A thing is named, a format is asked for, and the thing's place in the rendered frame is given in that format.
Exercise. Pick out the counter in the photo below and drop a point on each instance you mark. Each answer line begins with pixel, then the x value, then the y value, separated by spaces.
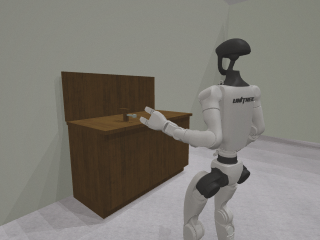
pixel 115 159

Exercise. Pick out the left robot upper arm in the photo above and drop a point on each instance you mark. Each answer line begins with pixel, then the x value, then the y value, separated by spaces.
pixel 209 100

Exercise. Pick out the tap lever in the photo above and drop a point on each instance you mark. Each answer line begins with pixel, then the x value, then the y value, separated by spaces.
pixel 134 115

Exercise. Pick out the right robot upper arm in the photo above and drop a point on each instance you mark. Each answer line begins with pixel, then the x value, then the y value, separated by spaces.
pixel 257 125

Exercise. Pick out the robot left forearm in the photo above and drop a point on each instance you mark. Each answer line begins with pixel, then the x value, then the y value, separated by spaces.
pixel 195 138

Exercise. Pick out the robot left hand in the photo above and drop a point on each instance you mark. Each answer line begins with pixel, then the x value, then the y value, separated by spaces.
pixel 155 121

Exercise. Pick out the robot left thigh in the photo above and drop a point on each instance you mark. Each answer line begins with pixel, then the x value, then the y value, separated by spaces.
pixel 203 186

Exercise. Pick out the robot right forearm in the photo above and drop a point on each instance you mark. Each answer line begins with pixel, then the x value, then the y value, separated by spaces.
pixel 249 140

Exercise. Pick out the robot torso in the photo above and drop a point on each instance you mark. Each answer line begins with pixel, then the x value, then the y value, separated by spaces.
pixel 236 112

